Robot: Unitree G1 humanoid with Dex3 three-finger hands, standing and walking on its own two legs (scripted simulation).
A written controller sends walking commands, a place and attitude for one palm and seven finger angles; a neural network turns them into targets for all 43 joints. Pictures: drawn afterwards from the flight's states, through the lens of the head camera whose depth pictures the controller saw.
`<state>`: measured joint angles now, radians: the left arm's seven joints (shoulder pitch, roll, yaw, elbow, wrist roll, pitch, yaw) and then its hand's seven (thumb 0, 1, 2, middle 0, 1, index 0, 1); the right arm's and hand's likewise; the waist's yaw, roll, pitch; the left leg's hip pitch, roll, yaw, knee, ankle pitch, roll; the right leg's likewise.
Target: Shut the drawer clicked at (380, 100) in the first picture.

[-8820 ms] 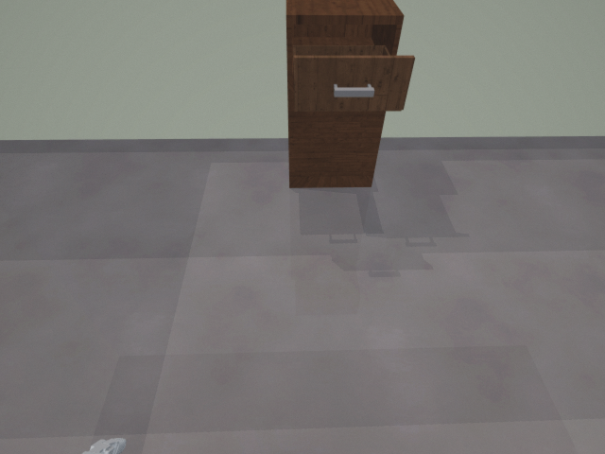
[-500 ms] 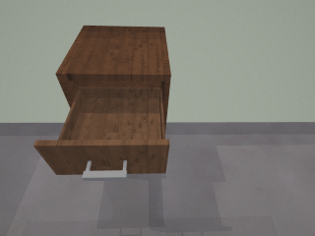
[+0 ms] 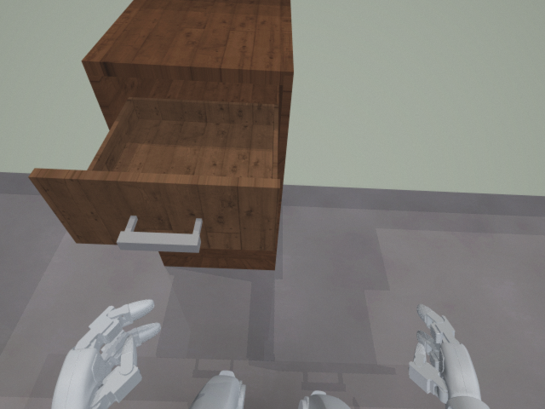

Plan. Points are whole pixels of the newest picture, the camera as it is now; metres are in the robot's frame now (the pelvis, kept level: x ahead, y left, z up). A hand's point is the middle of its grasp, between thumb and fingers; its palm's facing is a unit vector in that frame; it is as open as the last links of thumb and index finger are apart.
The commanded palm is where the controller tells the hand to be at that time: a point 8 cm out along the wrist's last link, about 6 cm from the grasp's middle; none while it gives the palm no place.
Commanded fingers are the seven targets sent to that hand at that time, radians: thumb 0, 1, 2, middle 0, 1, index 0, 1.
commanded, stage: raise the hand and make a fist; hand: left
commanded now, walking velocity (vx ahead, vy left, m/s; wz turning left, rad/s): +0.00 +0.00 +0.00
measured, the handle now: (162, 232) +0.38 +0.22 +0.01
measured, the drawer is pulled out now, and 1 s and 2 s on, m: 0.30 0.30 0.30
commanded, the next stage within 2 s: bring the fist close to the handle in 1.42 s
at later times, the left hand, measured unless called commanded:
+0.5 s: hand (125, 311) +0.22 +0.20 +0.08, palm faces +0.13 -0.99 -0.07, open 3.3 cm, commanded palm +0.16 +0.25 +0.08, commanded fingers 0.00 0.90 0.90 -1.20 -1.38 -1.20 -1.38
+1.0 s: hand (138, 325) +0.19 +0.17 +0.10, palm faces +0.02 -1.00 +0.02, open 3.2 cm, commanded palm +0.16 +0.22 +0.12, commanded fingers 0.00 0.90 0.90 -1.40 -1.60 -1.40 -1.60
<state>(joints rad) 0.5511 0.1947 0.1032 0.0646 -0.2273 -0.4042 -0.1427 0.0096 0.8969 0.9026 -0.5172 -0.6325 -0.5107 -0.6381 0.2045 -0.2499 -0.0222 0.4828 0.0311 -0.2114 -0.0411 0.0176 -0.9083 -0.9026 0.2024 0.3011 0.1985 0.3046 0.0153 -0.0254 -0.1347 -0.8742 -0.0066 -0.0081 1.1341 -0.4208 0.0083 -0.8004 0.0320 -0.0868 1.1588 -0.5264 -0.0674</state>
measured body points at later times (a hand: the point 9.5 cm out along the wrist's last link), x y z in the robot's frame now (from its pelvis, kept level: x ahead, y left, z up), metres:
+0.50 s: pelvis +0.06 +0.01 +0.02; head +0.11 +0.01 +0.47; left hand +0.20 +0.25 +0.09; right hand +0.23 -0.24 -0.06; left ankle +0.08 +0.12 -0.65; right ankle +0.04 -0.07 -0.65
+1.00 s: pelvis +0.04 +0.05 +0.02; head +0.06 +0.05 +0.47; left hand +0.19 +0.23 +0.11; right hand +0.25 -0.16 -0.02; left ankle +0.08 +0.12 -0.65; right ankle +0.04 -0.07 -0.65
